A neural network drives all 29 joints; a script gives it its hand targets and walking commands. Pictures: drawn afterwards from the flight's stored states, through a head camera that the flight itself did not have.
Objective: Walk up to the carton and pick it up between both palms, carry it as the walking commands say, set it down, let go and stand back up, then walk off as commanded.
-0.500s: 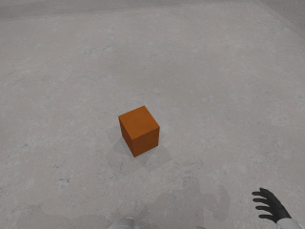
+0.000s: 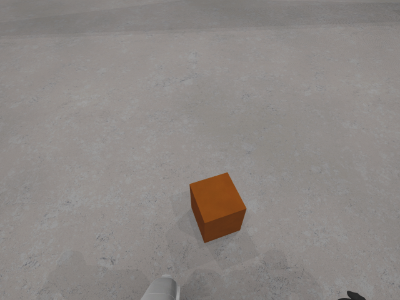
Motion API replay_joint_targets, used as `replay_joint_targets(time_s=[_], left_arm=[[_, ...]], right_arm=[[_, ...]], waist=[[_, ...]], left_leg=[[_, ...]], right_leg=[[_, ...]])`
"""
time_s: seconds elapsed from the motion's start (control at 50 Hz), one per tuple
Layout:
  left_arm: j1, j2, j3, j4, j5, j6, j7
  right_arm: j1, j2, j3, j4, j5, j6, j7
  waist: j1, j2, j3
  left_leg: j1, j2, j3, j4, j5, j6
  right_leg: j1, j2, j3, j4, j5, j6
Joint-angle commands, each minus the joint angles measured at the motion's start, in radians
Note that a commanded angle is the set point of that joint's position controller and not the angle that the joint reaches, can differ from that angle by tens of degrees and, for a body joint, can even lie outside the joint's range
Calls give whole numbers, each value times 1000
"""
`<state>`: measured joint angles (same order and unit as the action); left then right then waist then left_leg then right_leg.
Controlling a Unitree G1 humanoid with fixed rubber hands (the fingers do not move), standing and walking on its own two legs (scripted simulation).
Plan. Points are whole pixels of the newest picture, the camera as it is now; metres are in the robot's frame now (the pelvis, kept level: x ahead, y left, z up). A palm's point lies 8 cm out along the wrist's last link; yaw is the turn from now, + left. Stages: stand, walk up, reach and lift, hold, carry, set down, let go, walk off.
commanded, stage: walk up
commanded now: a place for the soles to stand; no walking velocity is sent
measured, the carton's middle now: (215, 208) +0.62 -0.03 -0.64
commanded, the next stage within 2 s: none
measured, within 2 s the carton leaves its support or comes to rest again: neither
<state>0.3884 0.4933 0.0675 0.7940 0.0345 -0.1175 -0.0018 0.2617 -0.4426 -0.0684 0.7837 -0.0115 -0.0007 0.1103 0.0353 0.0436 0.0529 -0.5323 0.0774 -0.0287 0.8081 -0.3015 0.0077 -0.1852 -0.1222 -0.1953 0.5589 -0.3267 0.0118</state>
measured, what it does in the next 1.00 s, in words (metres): walks ahead: left foot, then right foot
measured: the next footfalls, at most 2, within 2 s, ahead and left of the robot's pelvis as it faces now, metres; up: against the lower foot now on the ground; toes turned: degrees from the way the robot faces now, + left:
left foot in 0.08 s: +0.17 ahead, +0.16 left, +0.00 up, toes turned +4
right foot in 0.40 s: +0.20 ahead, -0.08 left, +0.00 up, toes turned -3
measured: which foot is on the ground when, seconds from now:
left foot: up 0.00-0.06, down 0.08-1.00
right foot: down 0.00-0.10, up 0.12-0.38, down 0.40-1.00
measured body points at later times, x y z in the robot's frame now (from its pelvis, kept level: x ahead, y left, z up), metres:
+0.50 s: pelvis +0.11 +0.05 -0.01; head +0.14 +0.06 +0.44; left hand +0.19 +0.36 -0.14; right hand +0.21 -0.26 -0.12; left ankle +0.13 +0.16 -0.73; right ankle +0.16 -0.08 -0.73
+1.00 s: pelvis +0.13 +0.04 +0.02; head +0.13 +0.05 +0.46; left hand +0.19 +0.35 -0.11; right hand +0.27 -0.26 -0.10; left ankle +0.13 +0.16 -0.73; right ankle +0.16 -0.08 -0.73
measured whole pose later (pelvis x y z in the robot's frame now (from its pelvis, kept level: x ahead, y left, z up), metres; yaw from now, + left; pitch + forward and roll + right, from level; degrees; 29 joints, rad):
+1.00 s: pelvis +0.13 +0.04 +0.02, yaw +4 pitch -2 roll +0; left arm 0.08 0.38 0.01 1.12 0.00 -0.01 -0.02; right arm 0.03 -0.38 0.01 1.11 0.00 -0.03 0.00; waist 0.01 -0.01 0.04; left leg -0.17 0.01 -0.01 0.39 -0.19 -0.01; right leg -0.18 -0.04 -0.12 0.37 -0.16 0.00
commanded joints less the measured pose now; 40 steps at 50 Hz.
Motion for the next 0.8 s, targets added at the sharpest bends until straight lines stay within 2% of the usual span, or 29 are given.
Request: replay_joint_targets(time_s=[0.0,0.02,0.04,0.06,0.08,0.1,0.12,0.14,0.16,0.2,0.22,0.26,0.32,0.34,0.36,0.38,0.4,0.42,0.44,0.46,0.48,0.5,0.52,0.58,0.62,0.72,0.78], left_arm=[[-46,256,65,-65,-4,-3,0],[-76,253,61,-66,-5,4,-1],[-64,233,51,-61,-7,13,-4],[-39,195,32,-56,-8,21,-5],[-15,124,10,-70,-16,28,-4],[-36,114,4,-99,-24,31,-1],[-42,186,20,-59,-29,42,13],[-17,181,21,-33,-34,41,13],[13,177,23,-5,-32,41,14],[44,140,17,36,-24,51,4],[46,115,12,45,-25,61,-1],[19,97,11,56,-32,74,3],[-36,85,12,53,-33,90,5],[-36,92,15,65,-28,91,5],[-52,105,20,69,-18,88,7],[-71,135,24,62,-9,80,8],[-158,186,21,43,-14,76,1],[-202,166,8,53,-28,78,-4],[-229,139,-5,69,-31,82,-5],[-237,126,-12,82,-32,88,-4],[-242,115,-16,95,-38,93,-3],[-233,112,-13,108,-38,96,-3],[-243,111,-13,119,-38,97,-4],[-258,103,-18,154,-43,99,-5],[-279,94,-23,172,-44,99,-6],[-335,88,-27,212,-44,100,-8],[-346,84,-29,236,-41,97,-10]], right_arm=[[-45,-154,-53,-75,12,-33,0],[-3,-156,-58,-51,11,-37,-7],[28,-165,-63,-40,10,-43,-16],[108,-194,-76,-12,0,-49,-30],[221,-263,-97,11,-12,-59,-54],[218,-366,-113,-21,14,-64,-68],[147,-337,-107,-36,21,-59,-75],[96,-300,-93,-46,23,-59,-85],[55,-262,-76,-51,23,-58,-92],[4,-231,-61,-48,10,-59,-104],[-8,-225,-53,-44,4,-60,-107],[-35,-211,-34,-34,4,-60,-111],[-76,-214,-25,-34,15,-51,-119],[-96,-210,-18,-32,20,-47,-121],[-92,-187,-3,-26,19,-45,-123],[-63,-156,10,-18,20,-46,-122],[-46,-138,16,-3,29,-44,-127],[-52,-155,5,38,31,-40,-130],[-58,-155,4,65,19,-42,-129],[-57,-173,-1,79,13,-46,-128],[-88,-188,3,95,13,-52,-127],[-103,-194,5,107,11,-54,-126],[-111,-190,10,120,13,-58,-128],[-153,-175,19,155,11,-59,-131],[-172,-165,25,175,15,-58,-132],[-215,-153,34,222,14,-50,-127],[-241,-144,41,243,17,-47,-124]], waist=[[-14,-208,-4],[-41,-193,-9],[-59,-164,-24],[-100,-53,-75],[-153,177,-129],[-152,305,-111],[-113,99,-92],[-69,74,-73],[-37,64,-67],[-23,115,-52],[-18,123,-47],[-15,113,-68],[-13,97,-80],[1,71,-94],[4,23,-78],[-10,-67,-90],[-47,-173,-104],[-57,-138,-94],[-65,-110,-91],[-64,-107,-95],[-43,-96,-77],[-27,-74,-103],[-23,-81,-103],[-18,-15,-105],[-19,-36,-114],[-25,-14,-91],[-26,-44,-106]], left_leg=[[158,-24,92,-100,59,3],[241,-39,114,-131,96,7],[313,-83,137,-164,58,12],[435,-109,124,-215,7,26],[526,44,-162,-365,-107,71],[547,281,-624,-543,-57,209],[456,294,-574,-504,42,261],[402,277,-487,-456,171,278],[358,229,-356,-416,269,248],[245,152,-186,-388,374,207],[197,144,-139,-375,429,205],[161,151,-113,-336,502,201],[105,161,-137,-295,392,186],[83,144,-128,-261,300,161],[52,124,-121,-230,239,122],[23,83,-87,-175,163,77],[110,-17,-16,-130,10,33],[230,-53,26,-118,-54,17],[260,-44,4,-179,-26,23],[264,-6,-42,-237,31,35],[227,33,-94,-267,100,52],[213,58,-117,-283,121,64],[202,62,-119,-297,151,63],[218,55,-100,-333,209,50],[240,52,-98,-341,232,42],[252,48,-94,-411,200,30],[292,47,-82,-430,201,22]], right_leg=[[-136,-185,126,-215,-64,-206],[-181,-180,109,-157,-65,-194],[-208,-153,70,-59,-12,-173],[-230,-120,24,154,102,-147],[-342,-47,-10,506,58,-78],[-570,78,91,636,-238,-27],[-521,15,216,680,-186,-24],[-493,-4,217,658,-165,-30],[-438,-19,218,582,-147,-33],[-310,-1,176,448,-112,-25],[-263,8,161,398,-92,-24],[-187,31,144,322,-41,-27],[-82,63,146,199,38,-44],[-18,72,144,116,87,-56],[19,55,181,47,135,-75],[48,-47,285,-20,216,-106],[-78,-160,416,-102,179,-165],[-161,-174,395,-103,194,-197],[-188,-136,343,-81,189,-164],[-154,-85,282,-41,171,-125],[-121,-44,248,-9,194,-89],[-68,-23,220,-1,178,-76],[-40,-19,206,-7,185,-75],[3,-27,205,-31,235,-80],[23,-32,203,-61,254,-75],[42,-35,202,-136,202,-61],[54,-47,208,-190,200,-58]])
